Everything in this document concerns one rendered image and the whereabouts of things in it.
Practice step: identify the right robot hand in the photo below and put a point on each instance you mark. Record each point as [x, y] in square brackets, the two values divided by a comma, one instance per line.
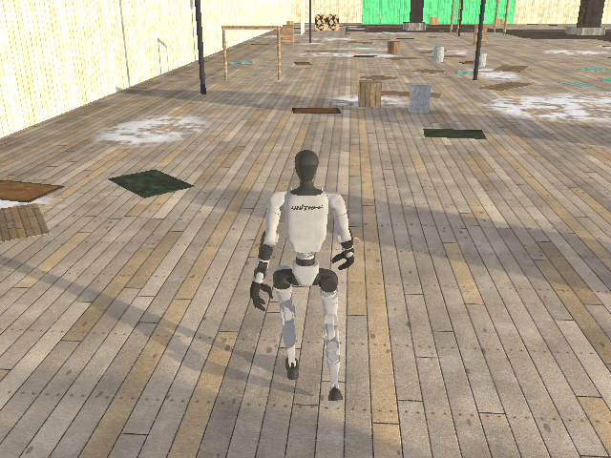
[345, 265]

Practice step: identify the left robot forearm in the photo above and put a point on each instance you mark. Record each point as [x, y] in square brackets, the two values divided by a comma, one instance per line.
[265, 251]

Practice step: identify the robot right foot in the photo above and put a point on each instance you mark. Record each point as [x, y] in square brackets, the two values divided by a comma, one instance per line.
[335, 394]

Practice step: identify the left robot hand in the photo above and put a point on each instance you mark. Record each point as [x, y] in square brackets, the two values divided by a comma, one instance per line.
[254, 294]

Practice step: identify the left robot shin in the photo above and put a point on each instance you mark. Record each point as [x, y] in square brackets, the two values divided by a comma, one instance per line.
[289, 336]

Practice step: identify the left robot upper arm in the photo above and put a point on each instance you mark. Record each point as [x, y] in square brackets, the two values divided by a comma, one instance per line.
[276, 201]

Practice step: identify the right robot forearm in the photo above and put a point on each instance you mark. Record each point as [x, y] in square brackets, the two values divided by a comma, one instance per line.
[347, 246]

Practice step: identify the right robot upper arm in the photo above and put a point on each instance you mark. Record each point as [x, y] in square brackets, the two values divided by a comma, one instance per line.
[336, 201]

